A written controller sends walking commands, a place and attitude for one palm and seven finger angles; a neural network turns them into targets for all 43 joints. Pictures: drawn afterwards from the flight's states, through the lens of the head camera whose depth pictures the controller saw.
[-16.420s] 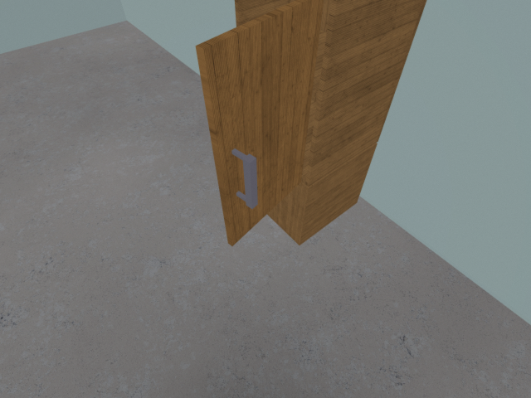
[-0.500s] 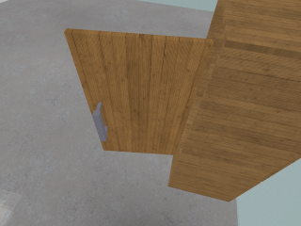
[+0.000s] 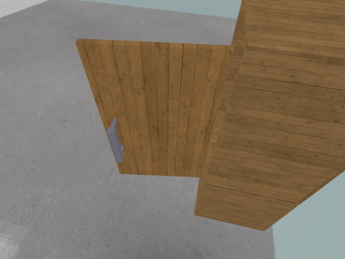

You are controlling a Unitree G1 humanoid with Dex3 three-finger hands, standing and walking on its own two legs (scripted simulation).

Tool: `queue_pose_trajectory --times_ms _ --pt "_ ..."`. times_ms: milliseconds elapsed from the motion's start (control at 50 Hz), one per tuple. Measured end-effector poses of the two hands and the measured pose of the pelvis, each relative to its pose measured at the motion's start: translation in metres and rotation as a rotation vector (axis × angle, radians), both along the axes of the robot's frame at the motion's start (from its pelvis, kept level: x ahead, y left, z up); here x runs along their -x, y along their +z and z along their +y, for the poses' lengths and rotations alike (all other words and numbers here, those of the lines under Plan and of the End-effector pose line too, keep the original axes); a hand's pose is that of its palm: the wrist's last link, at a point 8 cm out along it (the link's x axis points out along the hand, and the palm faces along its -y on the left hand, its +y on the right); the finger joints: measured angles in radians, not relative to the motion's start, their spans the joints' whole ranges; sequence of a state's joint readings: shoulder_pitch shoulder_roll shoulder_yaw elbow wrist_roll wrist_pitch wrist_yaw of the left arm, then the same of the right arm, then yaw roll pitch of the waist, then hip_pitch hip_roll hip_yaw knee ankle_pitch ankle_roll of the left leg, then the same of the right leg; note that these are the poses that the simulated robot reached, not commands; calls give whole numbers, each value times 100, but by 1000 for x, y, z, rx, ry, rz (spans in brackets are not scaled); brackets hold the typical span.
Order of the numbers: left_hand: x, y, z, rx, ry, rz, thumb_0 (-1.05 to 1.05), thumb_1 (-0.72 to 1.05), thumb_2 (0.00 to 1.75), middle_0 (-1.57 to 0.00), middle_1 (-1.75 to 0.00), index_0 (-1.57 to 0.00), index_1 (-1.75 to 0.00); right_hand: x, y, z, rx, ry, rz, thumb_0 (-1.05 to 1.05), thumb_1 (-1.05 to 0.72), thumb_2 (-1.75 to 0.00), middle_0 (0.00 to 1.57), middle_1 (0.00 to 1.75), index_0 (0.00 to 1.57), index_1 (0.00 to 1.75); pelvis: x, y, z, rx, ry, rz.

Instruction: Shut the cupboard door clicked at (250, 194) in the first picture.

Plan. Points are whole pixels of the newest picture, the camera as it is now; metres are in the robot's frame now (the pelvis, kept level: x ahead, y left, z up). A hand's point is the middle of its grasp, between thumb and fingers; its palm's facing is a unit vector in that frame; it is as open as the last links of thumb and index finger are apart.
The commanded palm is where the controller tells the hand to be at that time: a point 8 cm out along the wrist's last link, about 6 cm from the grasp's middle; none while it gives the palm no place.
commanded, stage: look again from close up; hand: left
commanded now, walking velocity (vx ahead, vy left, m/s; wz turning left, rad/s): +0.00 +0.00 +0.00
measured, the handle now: (117, 141) +0.47 +0.21 -0.07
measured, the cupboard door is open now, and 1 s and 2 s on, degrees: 100 100 100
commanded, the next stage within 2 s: raise the hand and make a fist in 0.52 s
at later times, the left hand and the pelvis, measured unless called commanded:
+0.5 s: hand out of the picture +0.03 +0.17 -0.17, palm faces -0.03 -0.98 -0.22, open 7.3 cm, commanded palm none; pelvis +0.02 -0.01 +0.00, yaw -2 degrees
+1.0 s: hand (121, 247) +0.16 +0.13 -0.08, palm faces -0.02 -1.00 +0.01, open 6.3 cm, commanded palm +0.13 +0.20 -0.07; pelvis -0.03 -0.05 -0.10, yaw +2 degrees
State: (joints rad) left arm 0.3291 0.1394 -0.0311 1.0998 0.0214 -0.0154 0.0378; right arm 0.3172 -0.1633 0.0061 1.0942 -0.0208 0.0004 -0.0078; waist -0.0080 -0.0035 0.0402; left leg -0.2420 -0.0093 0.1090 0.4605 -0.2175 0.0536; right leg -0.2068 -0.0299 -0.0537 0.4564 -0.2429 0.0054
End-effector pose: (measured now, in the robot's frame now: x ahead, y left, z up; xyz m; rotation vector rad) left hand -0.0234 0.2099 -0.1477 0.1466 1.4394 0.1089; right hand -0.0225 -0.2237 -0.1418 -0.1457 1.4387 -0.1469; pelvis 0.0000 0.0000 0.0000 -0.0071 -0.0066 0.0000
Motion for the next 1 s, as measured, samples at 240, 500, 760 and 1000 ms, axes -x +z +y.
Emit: queue_pose_trajectory --times_ms 240,500,760,1000 --pt "-27 13 18 -77 -8 -60 0 91 90 -20 -30 -20 -30 -12 -20 26 -89 3 -50 2 -92 -90 20 29 20 30 -7 -3 3 -19 -12 -8" --pt "-49 10 4 -53 -28 -72 1 92 90 -20 -30 -20 -30 -30 -11 0 -38 -6 -66 1 -91 -90 20 29 20 30 -17 0 -7 -25 -32 -8" --pt "-155 95 10 -107 78 -780 3 94 90 -22 -31 -22 -32 -94 12 -37 63 47 -465 2 -91 -90 20 29 20 30 -16 -10 -19 -26 31 31" --pt "-168 72 -25 164 -118 -1417 1 91 90 -38 -49 -38 -50 -224 13 -72 123 246 -965 1 -90 -90 20 29 20 30 26 -103 -45 -22 32 249"
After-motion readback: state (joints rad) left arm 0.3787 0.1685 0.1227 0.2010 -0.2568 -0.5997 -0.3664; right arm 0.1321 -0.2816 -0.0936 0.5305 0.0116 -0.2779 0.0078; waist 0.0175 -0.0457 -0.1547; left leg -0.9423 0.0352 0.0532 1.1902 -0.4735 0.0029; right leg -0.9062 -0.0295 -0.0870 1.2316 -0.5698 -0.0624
